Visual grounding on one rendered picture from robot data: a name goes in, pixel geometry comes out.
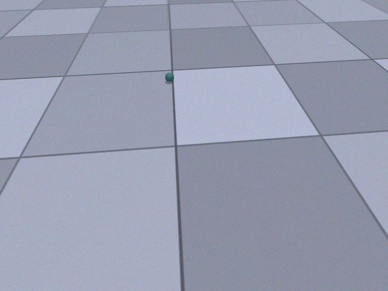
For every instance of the ball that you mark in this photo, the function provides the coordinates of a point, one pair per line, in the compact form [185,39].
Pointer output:
[169,77]

